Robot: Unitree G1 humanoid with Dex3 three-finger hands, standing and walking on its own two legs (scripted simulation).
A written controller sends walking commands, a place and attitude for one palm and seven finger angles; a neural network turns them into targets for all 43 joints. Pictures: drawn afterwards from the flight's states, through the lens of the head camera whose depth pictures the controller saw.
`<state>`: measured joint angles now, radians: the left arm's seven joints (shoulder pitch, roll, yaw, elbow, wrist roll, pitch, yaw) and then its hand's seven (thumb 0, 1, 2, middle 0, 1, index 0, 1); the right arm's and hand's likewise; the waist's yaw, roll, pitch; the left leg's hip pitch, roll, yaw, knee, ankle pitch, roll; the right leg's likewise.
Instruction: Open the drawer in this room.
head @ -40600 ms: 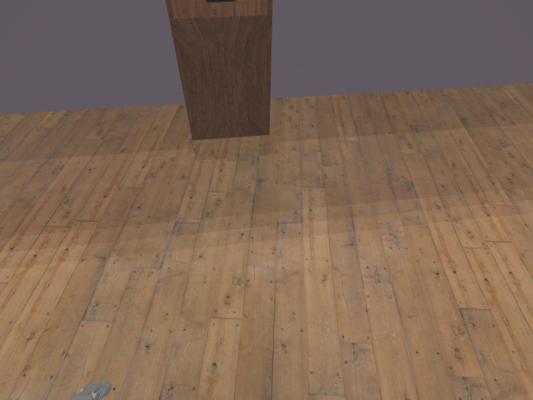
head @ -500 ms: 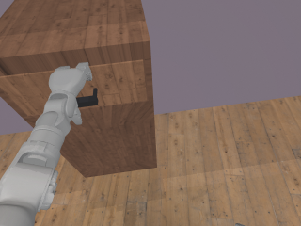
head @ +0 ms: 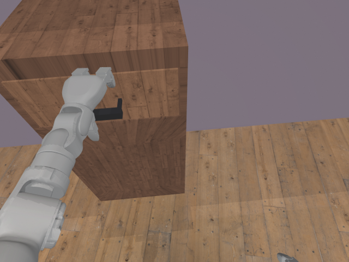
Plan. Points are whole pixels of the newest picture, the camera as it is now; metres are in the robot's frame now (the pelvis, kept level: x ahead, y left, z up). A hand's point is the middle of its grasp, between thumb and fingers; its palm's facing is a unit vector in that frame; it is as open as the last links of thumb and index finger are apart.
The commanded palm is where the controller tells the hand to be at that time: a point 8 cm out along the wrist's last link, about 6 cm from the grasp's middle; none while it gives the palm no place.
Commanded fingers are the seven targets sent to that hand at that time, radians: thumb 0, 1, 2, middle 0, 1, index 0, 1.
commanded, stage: move the hooked fingers above the handle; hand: left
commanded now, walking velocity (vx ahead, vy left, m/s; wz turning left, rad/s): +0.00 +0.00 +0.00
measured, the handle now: (100, 109) +0.50 +0.23 +0.04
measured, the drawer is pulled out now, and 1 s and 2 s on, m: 0.00 0.00 0.00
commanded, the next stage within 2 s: lower the fingers behind the handle in 1.66 s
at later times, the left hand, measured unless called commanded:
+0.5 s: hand (92, 112) +0.44 +0.21 +0.09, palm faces +0.01 -0.01 -1.00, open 13.8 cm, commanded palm +0.42 +0.23 +0.16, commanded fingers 0.00 -0.50 0.30 -0.30 -1.20 -0.30 -1.20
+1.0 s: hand (89, 118) +0.43 +0.22 +0.08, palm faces -0.05 +0.02 -1.00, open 13.8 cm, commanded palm +0.43 +0.23 +0.16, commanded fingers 0.00 -0.50 0.30 -0.30 -1.20 -0.30 -1.20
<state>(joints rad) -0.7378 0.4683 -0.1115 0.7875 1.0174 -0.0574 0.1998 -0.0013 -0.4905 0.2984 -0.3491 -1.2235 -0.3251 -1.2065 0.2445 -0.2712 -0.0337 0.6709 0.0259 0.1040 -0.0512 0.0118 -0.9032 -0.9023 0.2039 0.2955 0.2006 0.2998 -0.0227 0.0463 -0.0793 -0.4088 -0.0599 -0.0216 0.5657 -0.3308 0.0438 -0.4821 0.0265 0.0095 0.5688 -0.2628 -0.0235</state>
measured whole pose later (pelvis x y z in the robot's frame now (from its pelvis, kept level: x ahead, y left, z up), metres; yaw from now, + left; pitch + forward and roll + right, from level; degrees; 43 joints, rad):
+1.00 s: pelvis +0.00 -0.01 +0.00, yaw +1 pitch +9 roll +0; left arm -0.68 0.50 -0.14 0.74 1.00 -0.09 0.10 0.00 -0.49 0.30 -0.33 -1.21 -0.33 -1.21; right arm 0.29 -0.27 -0.04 0.66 0.03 0.11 -0.07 0.01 -0.90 -0.90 0.21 0.30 0.20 0.30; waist 0.00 0.05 -0.07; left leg -0.40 -0.05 -0.04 0.56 -0.32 0.03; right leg -0.46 0.03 -0.01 0.56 -0.26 -0.03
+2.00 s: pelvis +0.00 -0.01 +0.00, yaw -2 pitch +10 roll +1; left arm -0.77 0.46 -0.10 0.94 1.02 0.08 0.15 0.00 -0.49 0.30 -0.36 -1.24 -0.34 -1.25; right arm 0.25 -0.25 0.01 0.65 0.04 0.14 -0.06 0.01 -0.90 -0.90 0.21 0.30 0.20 0.30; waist -0.04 0.07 -0.10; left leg -0.39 -0.04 0.01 0.54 -0.32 0.03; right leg -0.48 0.04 0.04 0.56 -0.25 -0.03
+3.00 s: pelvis -0.02 +0.00 -0.02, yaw -1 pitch +16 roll -1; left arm -0.76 0.46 -0.08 1.01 1.06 -0.02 0.34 0.00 -0.49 0.30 -0.29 -1.29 -0.32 -1.21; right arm 0.32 -0.27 -0.04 0.68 0.02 0.10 -0.03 0.01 -0.90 -0.90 0.21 0.30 0.20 0.30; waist -0.05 0.04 -0.14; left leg -0.62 -0.05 0.00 0.72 -0.37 0.05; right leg -0.69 0.04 0.02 0.69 -0.28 -0.02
